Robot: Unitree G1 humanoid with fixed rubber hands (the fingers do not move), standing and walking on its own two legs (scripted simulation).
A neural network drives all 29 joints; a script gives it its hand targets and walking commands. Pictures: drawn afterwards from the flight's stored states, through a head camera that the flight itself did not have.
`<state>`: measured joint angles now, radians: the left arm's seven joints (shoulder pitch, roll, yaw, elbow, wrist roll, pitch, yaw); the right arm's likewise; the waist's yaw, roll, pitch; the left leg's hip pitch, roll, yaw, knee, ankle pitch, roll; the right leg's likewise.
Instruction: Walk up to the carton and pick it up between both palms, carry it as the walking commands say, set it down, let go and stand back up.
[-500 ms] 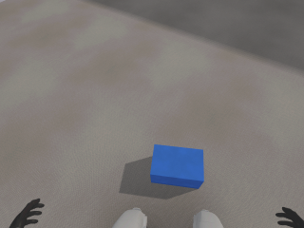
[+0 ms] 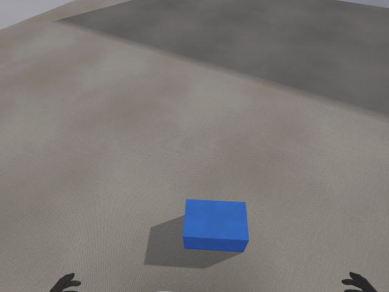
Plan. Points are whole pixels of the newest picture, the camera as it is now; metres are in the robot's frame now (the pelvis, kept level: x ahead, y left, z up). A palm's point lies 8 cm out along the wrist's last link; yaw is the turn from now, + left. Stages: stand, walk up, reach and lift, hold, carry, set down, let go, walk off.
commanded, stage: walk up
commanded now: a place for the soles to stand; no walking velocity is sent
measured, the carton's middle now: (214, 225) +0.52 -0.05 -0.67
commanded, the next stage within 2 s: reach and lift in 1.80 s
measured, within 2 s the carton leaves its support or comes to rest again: neither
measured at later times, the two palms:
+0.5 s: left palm (58, 285) +0.14 +0.32 -0.09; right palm out of the picture +0.13 -0.32 -0.07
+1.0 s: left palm (89, 259) +0.20 +0.27 -0.09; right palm out of the picture +0.14 -0.39 -0.10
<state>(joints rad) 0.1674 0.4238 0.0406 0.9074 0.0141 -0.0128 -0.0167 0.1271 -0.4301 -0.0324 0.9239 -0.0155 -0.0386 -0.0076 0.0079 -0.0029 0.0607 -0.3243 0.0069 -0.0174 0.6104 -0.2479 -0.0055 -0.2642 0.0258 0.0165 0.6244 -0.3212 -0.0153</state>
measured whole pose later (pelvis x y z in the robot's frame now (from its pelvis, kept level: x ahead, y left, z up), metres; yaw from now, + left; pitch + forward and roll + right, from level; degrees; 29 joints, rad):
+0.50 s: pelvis +0.02 +0.00 +0.02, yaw -2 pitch -1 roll +0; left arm 0.06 0.42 0.02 1.04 0.02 0.00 -0.03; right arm 0.05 -0.40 -0.02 1.06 -0.01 -0.06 -0.01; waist 0.00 -0.02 0.04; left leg -0.20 0.02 0.02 0.40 -0.18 0.00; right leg -0.17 0.03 0.05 0.43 -0.28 -0.02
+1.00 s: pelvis +0.08 -0.06 +0.00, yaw -1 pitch -2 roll +0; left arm 0.16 0.45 0.04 0.88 0.00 -0.02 -0.01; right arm 0.22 -0.43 -0.04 0.96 -0.02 -0.02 0.01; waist 0.00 0.00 0.08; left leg -0.29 -0.01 -0.03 0.63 -0.29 0.00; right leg -0.28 -0.05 -0.05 0.65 -0.34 0.01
